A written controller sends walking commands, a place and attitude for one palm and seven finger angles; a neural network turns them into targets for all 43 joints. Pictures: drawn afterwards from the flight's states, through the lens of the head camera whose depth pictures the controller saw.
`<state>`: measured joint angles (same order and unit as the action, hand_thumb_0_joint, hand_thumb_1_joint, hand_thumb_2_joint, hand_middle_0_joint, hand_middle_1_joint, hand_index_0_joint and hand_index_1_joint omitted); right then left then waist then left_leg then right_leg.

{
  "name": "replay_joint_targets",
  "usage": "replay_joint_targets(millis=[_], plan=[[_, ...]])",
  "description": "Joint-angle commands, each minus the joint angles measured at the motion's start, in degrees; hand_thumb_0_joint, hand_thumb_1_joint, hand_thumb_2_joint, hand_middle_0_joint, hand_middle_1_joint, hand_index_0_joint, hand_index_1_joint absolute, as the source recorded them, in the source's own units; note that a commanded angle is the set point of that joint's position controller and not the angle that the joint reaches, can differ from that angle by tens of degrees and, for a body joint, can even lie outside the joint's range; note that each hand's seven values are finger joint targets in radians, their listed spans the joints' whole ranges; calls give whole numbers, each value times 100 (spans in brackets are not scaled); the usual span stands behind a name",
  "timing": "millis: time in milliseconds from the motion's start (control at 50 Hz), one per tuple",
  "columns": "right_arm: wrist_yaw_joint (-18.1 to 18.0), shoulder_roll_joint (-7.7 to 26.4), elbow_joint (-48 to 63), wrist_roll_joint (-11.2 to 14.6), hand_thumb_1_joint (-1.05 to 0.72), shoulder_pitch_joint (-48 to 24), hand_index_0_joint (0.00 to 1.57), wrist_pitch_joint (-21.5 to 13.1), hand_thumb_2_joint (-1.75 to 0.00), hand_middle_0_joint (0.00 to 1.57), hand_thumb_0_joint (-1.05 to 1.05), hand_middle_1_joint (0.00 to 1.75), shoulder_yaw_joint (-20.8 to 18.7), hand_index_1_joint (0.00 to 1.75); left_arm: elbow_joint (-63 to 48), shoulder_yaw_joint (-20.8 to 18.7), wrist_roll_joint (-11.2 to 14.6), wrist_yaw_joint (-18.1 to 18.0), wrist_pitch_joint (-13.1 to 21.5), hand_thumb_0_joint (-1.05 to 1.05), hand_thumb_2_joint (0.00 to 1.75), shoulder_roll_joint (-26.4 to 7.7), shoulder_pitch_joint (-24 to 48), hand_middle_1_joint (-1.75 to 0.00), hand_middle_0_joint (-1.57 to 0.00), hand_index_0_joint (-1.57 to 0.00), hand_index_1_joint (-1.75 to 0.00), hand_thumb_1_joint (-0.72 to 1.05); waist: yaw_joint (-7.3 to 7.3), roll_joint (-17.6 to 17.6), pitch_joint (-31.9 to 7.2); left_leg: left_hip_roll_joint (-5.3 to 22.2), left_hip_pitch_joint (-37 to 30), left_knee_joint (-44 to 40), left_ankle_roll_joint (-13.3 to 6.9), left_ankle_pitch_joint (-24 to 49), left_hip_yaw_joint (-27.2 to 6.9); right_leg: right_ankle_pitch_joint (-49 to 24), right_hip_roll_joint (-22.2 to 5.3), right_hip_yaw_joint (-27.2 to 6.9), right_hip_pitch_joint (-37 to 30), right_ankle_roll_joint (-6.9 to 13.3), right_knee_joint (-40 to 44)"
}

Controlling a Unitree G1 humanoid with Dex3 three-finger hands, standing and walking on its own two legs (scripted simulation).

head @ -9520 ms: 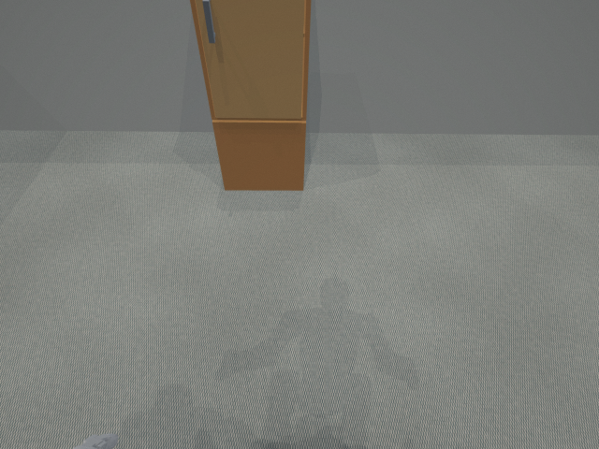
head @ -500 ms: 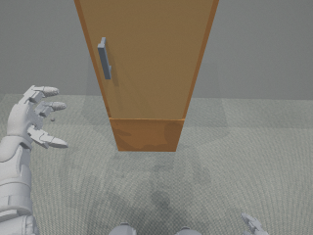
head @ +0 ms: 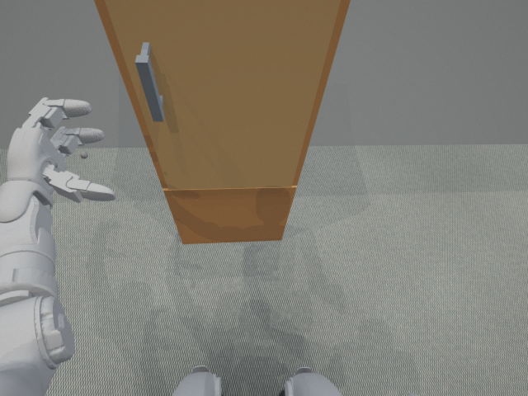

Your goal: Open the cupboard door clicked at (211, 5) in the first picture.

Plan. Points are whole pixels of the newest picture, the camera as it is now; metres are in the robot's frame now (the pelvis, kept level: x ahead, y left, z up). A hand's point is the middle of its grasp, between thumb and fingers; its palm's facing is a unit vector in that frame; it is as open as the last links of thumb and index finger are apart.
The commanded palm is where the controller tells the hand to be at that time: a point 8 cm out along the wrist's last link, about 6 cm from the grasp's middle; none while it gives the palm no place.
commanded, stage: move the hooked fingers beside the handle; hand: left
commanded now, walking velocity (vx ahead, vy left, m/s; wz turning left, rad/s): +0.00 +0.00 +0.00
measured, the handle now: (152, 84) +0.61 +0.18 +0.08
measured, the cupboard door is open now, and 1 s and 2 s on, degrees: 0 0 0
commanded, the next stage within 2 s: slide the fingers in behind the handle in 1.42 s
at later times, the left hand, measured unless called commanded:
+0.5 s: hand (92, 116) +0.52 +0.26 +0.08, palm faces +0.03 -1.00 +0.00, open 13.9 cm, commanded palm +0.52 +0.29 +0.07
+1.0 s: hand (96, 106) +0.56 +0.26 +0.07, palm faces +0.05 -1.00 -0.01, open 13.9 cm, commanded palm +0.54 +0.29 +0.07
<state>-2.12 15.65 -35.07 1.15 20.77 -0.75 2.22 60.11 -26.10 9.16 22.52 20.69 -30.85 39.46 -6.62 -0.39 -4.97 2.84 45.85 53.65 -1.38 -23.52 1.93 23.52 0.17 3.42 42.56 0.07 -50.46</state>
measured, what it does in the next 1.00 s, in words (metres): stands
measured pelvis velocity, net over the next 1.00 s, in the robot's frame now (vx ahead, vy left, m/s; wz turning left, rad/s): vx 0.01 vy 0.02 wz -0.05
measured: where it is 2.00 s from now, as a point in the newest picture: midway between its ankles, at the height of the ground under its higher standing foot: outside the picture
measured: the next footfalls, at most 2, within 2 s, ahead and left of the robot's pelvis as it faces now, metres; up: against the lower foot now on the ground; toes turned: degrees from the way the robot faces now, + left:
none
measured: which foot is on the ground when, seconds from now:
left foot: down 0.00-1.00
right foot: down 0.00-1.00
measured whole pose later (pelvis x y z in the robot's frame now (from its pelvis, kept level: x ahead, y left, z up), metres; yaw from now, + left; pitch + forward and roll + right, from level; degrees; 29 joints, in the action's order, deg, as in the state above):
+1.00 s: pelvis +0.01 +0.02 -0.01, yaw -3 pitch +25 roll -5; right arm 0.6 14.9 -34.1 -1.7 27.0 6.6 4.1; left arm 70.0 -31.6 2.2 20.7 17.0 -43.9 57.6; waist -13.6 -1.4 -4.4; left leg 4.5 57.8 58.7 -2.7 -26.0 1.7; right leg 23.3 1.8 3.3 52.9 -1.2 -51.3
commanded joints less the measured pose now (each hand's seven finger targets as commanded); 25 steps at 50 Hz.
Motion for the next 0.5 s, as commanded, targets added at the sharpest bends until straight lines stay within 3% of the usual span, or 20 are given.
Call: replay_joint_targets(millis=[0, 20, 60, 120, 180, 240, 300, 320, 360, 380, 420, 440, 460, 480], plan=[[-102, 1071, 353, -38, -90, 685, 20, -31, -90, 20, 0, 30, -409, 30, -906, -279, 54, -31, 433, 0, 30, -1843, 2484, -120, -30, -30, -120, -50, -14, -638, -2304, -104, -1822, -564, -12, 1914, -396, -1618, 248, -152, -488, 95, 464], [-101, 1061, 343, -36, -90, 690, 20, -9, -90, 20, 0, 30, -393, 30, -786, -187, 41, -23, 409, 0, 30, -1771, 2583, -120, -30, -30, -120, -50, -75, -606, -2212, -107, -1721, -547, -26, 1829, -370, -1594, 248, -164, -449, 79, 480], [-119, 1100, 306, -45, -90, 747, 20, 39, -90, 20, 0, 30, -372, 30, -572, -318, 1, -32, 390, 0, 30, -2041, 2814, -120, -30, -30, -120, -50, -115, -555, -2108, -109, -1504, -507, -47, 1700, -372, -1552, 252, -193, -461, 86, 468], [-118, 1116, 305, -66, -90, 823, 20, 78, -90, 20, 0, 30, -359, 30, -497, -351, -91, -29, 416, 0, 30, -2227, 3088, -120, -30, -30, -120, -50, -142, -663, -2328, -113, -1474, -450, -48, 1665, -389, -1505, 247, -218, -446, 75, 429], [-103, 1124, 247, -86, -90, 921, 20, 129, -90, 20, 0, 30, -356, 30, -396, -222, -119, -7, 434, 0, 30, -2147, 3358, -120, -30, -30, -120, -50, -259, -790, -2505, -91, -1614, -350, -39, 1856, -424, -1572, 270, -202, -258, 70, 381], [-121, 1188, 206, -81, -90, 998, 20, 181, -90, 20, 0, 30, -319, 30, 105, -276, -198, -4, 272, 0, 30, -2411, 3596, -120, -30, -30, -120, -50, -391, -607, -2106, -86, -1163, -329, -76, 1454, -433, -1280, 268, -223, -110, 47, 442], [-126, 1218, 210, -142, -90, 1126, 20, 218, -90, 20, 0, 30, -311, 30, -130, -393, -295, -26, 310, 0, 30, -2716, 3987, -120, -30, -30, -120, -50, -381, -996, -2647, -71, -1452, -228, -54, 1780, -482, -1425, 271, -208, -59, 63, 331], [-112, 1209, 194, -151, -90, 1152, 20, 234, -90, 20, 0, 30, -313, 30, -115, -325, -314, -17, 317, 0, 30, -2655, 4028, -120, -30, -30, -120, -50, -421, -1069, -2724, -61, -1554, -198, -43, 1875, -496, -1444, 277, -185, 20, 65, 317], [-96, 1207, 143, -173, -90, 1233, 20, 267, -90, 20, 0, 30, -291, 30, 60, -205, -317, -10, 289, 0, 30, -2522, 4216, -120, -30, -30, -120, -50, -544, -1095, -2599, -41, -1565, -136, -54, 1917, -526, -1408, 301, -157, 243, 77, 309], [-100, 1249, 125, -173, -90, 1263, 20, 285, -90, 20, 0, 30, -287, 30, 182, -324, -321, -11, 240, 0, 30, -2711, 4289, -120, -30, -30, -120, -50, -578, -938, -2562, -22, -1445, -120, -62, 1847, -543, -1369, 306, -158, 240, 51, 317], [-100, 1278, 148, -170, -90, 1295, 20, 320, -90, 20, 0, 30, -257, 30, 379, -339, -386, -9, 136, 0, 30, -2875, 4359, -120, -30, -30, -120, -50, -606, -997, -2428, -28, -1234, -115, -73, 1708, -532, -1274, 298, -170, 277, 48, 336], [-101, 1289, 145, -191, -90, 1355, 20, 340, -90, 20, 0, 30, -253, 30, 290, -366, -441, -29, 123, 0, 30, -2999, 4496, -120, -30, -30, -120, -50, -609, -1073, -2560, -21, -1285, -103, -75, 1784, -557, -1301, 296, -160, 281, 52, 302], [-94, 1277, 169, -215, -90, 1400, 20, 352, -90, 20, 0, 30, -252, 30, 163, -372, -480, -39, 150, 0, 30, -3011, 4556, -120, -30, -30, -120, -50, -578, -1380, -2758, -13, -1537, -70, -53, 2036, -578, -1407, 312, -131, 378, 88, 233], [-79, 1285, 151, -230, -90, 1448, 20, 378, -90, 20, 0, 30, -247, 30, 174, -333, -540, -59, 139, 0, 30, -3024, 4638, -120, -30, -30, -120, -50, -606, -1404, -2861, 13, -1697, -60, -22, 2175, -638, -1407, 319, -94, 495, 83, 218]])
